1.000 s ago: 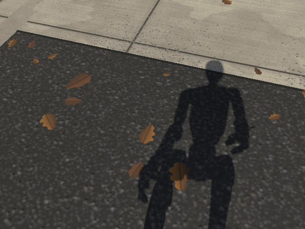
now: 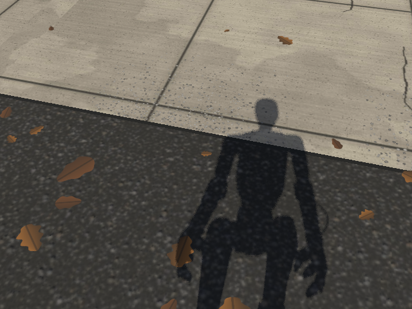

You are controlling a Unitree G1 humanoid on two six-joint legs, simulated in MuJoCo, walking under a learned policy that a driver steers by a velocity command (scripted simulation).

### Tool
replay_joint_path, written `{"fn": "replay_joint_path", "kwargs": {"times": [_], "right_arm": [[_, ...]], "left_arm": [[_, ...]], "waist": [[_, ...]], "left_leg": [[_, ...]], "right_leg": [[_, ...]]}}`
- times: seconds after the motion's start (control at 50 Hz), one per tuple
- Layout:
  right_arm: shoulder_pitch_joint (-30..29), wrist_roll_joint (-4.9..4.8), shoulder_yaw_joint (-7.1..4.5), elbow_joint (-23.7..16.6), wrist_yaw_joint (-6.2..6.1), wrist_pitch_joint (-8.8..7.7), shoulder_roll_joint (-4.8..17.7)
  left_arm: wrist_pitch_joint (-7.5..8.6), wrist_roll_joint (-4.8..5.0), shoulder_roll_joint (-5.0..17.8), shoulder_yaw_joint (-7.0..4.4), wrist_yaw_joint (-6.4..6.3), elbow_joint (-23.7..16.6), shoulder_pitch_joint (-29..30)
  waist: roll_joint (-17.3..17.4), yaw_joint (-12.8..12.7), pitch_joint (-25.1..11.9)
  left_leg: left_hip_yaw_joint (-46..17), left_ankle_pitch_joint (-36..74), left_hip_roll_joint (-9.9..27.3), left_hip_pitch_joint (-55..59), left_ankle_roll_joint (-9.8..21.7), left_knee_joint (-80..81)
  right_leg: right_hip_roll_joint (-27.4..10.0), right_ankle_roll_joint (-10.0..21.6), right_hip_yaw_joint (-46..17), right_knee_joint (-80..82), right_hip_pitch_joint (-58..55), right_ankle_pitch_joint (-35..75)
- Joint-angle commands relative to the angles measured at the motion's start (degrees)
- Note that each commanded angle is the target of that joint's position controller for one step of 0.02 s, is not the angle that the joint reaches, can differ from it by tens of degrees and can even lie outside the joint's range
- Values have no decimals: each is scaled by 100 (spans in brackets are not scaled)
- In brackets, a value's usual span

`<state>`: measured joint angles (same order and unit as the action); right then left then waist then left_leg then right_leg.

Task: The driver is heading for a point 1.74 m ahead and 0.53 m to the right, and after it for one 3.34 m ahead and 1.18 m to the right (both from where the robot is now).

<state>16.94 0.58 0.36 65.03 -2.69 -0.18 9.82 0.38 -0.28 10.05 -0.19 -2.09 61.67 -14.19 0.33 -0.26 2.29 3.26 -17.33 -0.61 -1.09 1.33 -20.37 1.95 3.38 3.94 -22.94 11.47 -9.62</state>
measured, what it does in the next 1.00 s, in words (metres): stands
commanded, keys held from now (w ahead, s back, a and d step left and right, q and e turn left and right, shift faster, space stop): no key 1.00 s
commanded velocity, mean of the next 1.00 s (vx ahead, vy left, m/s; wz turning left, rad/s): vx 0.00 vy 0.00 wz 0.00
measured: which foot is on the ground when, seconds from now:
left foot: down 0.00-1.00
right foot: down 0.00-1.00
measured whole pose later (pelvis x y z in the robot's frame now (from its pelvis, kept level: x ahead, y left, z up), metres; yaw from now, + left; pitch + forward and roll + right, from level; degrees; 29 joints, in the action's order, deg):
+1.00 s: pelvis +0.00 +0.01 +0.00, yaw +0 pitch -1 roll +0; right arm 22.5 0.7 1.4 67.2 -3.0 -1.4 5.5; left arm 0.4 -0.2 6.5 0.7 -2.3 67.8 -17.9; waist 0.3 -0.6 1.2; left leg 3.2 -17.9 -1.2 -2.2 2.2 -21.1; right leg 1.5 2.3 3.0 -23.3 12.5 -9.8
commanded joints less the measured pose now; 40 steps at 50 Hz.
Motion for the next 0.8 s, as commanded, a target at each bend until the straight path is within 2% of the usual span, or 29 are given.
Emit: {"fn": "replay_joint_path", "kwargs": {"times": [0.02,0.32,0.8], "right_arm": [[448,1,-33,49,-20,-13,375],[707,4,40,253,-29,-49,150],[1111,8,62,271,-38,-112,-68]], "left_arm": [[22,-4,483,-66,-17,-6,-261],[-8,-3,269,-2,-15,384,-546],[10,4,61,42,-25,578,-777]], "waist": [[-13,10,138],[-1,-30,329],[23,-37,364]], "left_leg": [[-536,784,609,-531,148,372],[-574,507,636,-789,180,436],[-599,691,650,-864,204,418]], "right_leg": [[-797,74,-884,368,-286,1091],[-722,13,-893,486,-168,422],[-714,-12,-855,340,-117,549]]}}
Velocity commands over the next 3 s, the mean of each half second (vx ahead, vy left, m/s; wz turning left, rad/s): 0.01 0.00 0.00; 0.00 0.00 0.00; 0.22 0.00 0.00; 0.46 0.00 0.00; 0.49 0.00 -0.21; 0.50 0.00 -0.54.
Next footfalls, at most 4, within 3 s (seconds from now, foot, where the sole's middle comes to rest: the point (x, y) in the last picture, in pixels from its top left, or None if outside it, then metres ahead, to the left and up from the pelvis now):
1.42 right None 0.20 -0.12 -0.78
1.94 left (204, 303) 0.54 0.05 -0.78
2.52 right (252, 225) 0.83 -0.13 -0.78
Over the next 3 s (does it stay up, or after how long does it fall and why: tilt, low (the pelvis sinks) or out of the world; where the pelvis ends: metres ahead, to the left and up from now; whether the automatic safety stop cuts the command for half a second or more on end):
stays up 0.95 -0.11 -0.01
